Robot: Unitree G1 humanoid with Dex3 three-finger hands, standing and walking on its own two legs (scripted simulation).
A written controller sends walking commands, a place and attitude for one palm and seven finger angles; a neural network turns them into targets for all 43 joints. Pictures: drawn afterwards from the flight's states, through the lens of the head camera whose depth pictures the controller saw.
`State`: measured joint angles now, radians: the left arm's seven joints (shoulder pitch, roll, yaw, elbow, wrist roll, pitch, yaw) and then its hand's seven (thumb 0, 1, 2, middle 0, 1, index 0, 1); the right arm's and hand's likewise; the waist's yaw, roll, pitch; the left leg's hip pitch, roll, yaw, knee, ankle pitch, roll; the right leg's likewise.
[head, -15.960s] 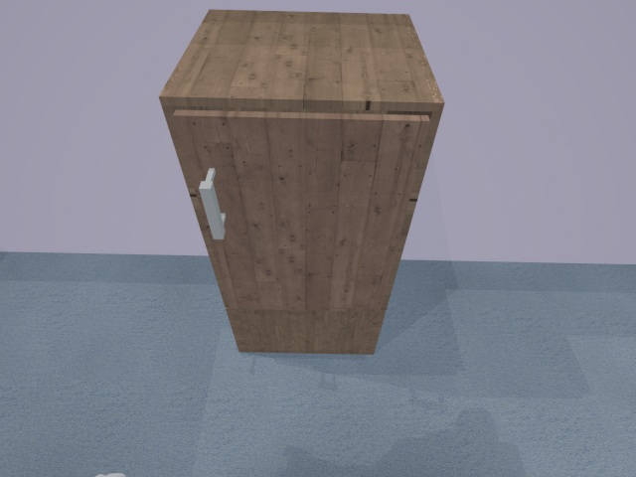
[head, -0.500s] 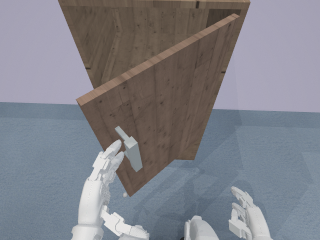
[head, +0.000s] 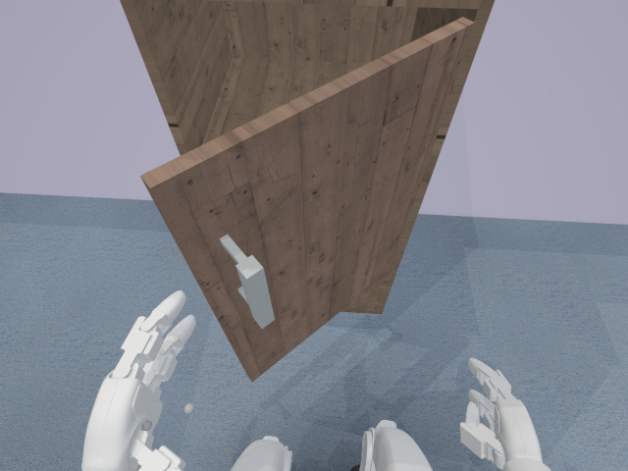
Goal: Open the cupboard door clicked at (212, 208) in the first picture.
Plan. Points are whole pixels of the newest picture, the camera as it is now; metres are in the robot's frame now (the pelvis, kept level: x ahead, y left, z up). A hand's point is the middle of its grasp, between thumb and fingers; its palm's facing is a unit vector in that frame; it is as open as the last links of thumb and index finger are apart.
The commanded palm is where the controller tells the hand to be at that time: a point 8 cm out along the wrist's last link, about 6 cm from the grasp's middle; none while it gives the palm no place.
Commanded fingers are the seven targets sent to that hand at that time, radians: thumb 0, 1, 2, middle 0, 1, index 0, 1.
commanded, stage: draw the hand back to the body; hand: left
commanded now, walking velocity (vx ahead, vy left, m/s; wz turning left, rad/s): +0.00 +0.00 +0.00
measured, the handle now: (247, 283) +0.32 +0.10 +0.07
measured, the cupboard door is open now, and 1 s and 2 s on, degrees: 43 43 43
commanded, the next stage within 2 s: step back with the hand held close in 1.62 s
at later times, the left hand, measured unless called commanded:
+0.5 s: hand (125, 380) +0.19 +0.18 +0.13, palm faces +0.00 -1.00 -0.07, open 16.3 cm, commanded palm +0.15 +0.24 +0.15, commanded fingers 0.00 -0.36 0.36 -0.16 -0.30 -0.16 -0.30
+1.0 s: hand out of the picture +0.21 +0.26 +0.21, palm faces +0.34 -0.86 -0.39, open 12.0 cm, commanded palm +0.17 +0.30 +0.24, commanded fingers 0.00 0.51 0.74 -0.19 -0.30 -0.19 -0.30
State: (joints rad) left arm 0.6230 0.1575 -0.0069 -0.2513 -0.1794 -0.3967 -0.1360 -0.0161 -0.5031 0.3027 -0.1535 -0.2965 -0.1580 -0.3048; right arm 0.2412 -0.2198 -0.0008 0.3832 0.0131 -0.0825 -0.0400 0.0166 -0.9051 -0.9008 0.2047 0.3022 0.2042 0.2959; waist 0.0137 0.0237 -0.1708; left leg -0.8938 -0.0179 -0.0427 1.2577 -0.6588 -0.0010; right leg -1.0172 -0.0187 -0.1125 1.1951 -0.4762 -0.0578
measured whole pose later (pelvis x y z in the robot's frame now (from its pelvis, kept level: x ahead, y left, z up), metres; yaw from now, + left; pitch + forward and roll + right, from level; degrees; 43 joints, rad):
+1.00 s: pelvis +0.03 +0.03 +0.09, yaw -1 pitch -1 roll -1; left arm 0.57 0.32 0.20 -0.42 -0.04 -0.04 0.13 -0.01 0.18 0.59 -0.18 -0.30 -0.18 -0.30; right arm 0.26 -0.22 0.06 0.55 0.01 -0.15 -0.10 0.02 -0.90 -0.90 0.21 0.30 0.21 0.30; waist 0.06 0.07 -0.04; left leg -0.16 -0.03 -0.01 0.60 -0.42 0.04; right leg -0.29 -0.01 -0.07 0.58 -0.27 -0.01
